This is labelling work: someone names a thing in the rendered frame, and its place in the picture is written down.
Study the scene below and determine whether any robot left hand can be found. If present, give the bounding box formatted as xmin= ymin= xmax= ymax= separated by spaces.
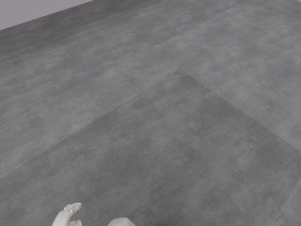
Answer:
xmin=52 ymin=202 xmax=82 ymax=226

